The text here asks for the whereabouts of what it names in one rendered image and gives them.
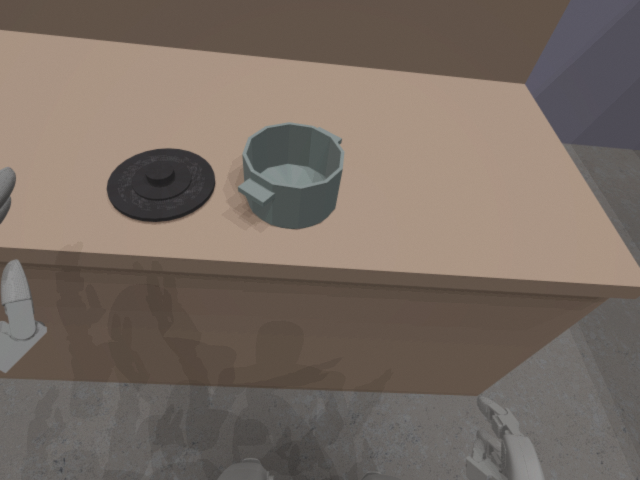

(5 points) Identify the left robot shin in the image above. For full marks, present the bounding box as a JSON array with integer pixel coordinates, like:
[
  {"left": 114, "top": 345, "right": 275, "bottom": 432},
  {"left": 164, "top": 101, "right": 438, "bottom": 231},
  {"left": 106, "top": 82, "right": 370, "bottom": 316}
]
[{"left": 242, "top": 458, "right": 262, "bottom": 466}]

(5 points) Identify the knob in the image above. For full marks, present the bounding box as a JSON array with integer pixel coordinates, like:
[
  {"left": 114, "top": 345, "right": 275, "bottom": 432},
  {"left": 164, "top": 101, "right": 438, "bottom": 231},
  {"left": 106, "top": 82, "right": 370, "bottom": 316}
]
[{"left": 145, "top": 162, "right": 175, "bottom": 185}]

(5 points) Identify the lid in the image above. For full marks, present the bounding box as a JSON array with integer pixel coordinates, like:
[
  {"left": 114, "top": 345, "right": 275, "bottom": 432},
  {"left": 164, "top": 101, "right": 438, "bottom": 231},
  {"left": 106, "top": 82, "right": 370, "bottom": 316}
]
[{"left": 107, "top": 148, "right": 215, "bottom": 222}]

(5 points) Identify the pot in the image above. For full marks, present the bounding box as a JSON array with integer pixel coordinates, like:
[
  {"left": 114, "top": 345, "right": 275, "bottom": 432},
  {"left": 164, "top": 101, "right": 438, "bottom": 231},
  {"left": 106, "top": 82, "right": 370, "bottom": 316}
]
[{"left": 238, "top": 122, "right": 344, "bottom": 229}]

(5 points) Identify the right robot hand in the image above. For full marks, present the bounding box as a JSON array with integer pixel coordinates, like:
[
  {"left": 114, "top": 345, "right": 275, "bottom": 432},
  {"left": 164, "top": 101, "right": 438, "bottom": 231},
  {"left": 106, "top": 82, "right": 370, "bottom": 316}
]
[{"left": 466, "top": 396, "right": 545, "bottom": 480}]

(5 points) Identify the table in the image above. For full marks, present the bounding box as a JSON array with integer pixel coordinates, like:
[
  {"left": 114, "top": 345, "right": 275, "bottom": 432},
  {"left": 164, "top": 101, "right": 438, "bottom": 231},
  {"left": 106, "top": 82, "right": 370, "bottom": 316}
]
[{"left": 0, "top": 0, "right": 640, "bottom": 396}]

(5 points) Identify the left robot hand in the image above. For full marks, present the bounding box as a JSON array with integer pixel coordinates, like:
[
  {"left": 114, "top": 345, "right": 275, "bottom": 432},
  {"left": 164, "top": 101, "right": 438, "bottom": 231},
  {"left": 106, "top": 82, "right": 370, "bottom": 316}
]
[{"left": 0, "top": 167, "right": 47, "bottom": 373}]

